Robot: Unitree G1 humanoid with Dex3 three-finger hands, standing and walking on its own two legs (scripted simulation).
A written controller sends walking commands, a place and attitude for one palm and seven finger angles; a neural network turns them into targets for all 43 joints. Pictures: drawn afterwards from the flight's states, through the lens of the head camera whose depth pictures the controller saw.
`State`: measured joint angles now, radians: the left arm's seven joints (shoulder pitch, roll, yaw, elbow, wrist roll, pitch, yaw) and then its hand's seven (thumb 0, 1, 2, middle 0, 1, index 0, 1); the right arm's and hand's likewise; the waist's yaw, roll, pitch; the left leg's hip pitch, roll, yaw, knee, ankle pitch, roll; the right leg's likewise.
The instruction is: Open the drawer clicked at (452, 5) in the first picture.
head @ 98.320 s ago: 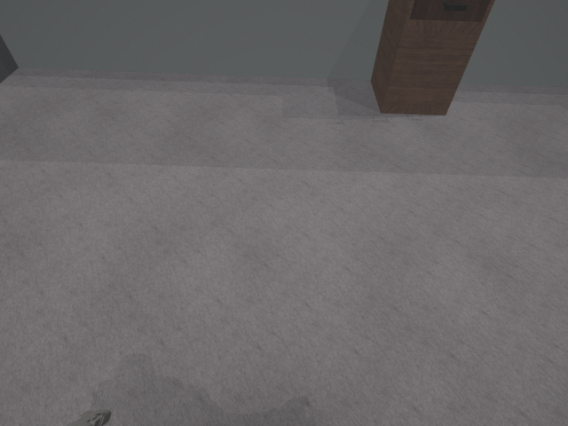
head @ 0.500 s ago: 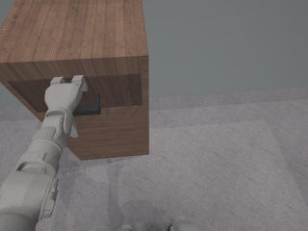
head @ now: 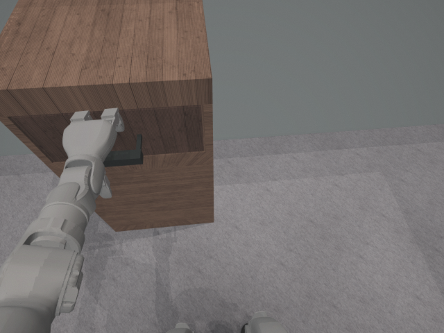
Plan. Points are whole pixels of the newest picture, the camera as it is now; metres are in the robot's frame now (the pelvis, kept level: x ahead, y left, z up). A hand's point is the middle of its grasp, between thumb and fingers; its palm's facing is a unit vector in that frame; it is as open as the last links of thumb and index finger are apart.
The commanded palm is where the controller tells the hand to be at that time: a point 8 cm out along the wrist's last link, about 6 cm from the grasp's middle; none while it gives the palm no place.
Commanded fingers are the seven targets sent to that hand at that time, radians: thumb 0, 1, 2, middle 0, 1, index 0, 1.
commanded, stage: move the hooked fingers above the handle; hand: left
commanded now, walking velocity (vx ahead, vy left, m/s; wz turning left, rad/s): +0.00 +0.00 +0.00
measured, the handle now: (119, 149) +0.51 +0.22 -0.06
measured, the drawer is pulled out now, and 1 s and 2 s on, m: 0.00 0.00 0.00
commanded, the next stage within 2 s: lower the fingers behind the handle in 0.32 s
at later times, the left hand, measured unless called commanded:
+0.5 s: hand (103, 154) +0.46 +0.23 +0.00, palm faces -0.07 -0.03 -1.00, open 13.8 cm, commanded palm +0.45 +0.23 +0.05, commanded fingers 0.00 -0.50 0.30 -0.30 -1.20 -0.30 -1.20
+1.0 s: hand (113, 163) +0.46 +0.22 -0.04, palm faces -0.07 -0.03 -1.00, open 13.8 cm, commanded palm +0.45 +0.22 +0.02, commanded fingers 0.00 -0.50 0.30 -0.30 -1.20 -0.30 -1.20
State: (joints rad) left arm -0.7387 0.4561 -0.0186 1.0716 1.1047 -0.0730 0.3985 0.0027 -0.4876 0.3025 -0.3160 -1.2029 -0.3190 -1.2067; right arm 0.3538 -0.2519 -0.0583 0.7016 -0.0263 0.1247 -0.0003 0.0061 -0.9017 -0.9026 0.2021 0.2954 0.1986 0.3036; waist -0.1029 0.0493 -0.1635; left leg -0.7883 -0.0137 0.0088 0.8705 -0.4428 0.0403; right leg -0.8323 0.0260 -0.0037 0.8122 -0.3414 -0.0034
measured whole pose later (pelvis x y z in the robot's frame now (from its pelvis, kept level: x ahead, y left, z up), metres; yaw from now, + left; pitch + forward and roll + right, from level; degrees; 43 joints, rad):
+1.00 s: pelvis -0.01 +0.00 -0.02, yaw +0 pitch +24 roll -2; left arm -0.78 0.46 0.00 1.14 1.13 -0.06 0.46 0.00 -0.49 0.30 -0.31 -1.20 -0.31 -1.20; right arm 0.32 -0.25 -0.05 0.72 -0.04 0.10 0.00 0.01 -0.90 -0.90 0.20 0.30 0.20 0.30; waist -0.13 0.05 -0.18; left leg -0.94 -0.01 0.00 0.99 -0.48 0.04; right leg -0.98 0.03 -0.01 0.93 -0.38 -0.01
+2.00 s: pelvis -0.05 -0.01 -0.06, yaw +0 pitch +28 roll -1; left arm -0.93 0.56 -0.01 1.17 1.11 -0.05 0.42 0.00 -0.49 0.30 -0.26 -1.33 -0.31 -1.20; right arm 0.32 -0.27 0.01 0.68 -0.01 0.06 -0.03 0.01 -0.90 -0.90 0.20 0.30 0.20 0.30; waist -0.17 0.05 -0.18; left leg -1.19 -0.01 0.00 1.20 -0.50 0.03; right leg -1.23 0.03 -0.02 1.13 -0.39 -0.01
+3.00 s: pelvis +0.01 +0.00 +0.00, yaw +0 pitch +21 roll -2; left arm -0.67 0.43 -0.03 1.00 1.10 -0.08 0.41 0.00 -0.49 0.30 -0.31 -1.20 -0.32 -1.20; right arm 0.32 -0.25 -0.06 0.69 -0.03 0.13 0.00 0.01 -0.90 -0.90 0.20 0.30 0.20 0.30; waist -0.08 0.05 -0.17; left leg -0.76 -0.01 0.00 0.86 -0.46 0.04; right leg -0.80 0.03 -0.01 0.80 -0.36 -0.01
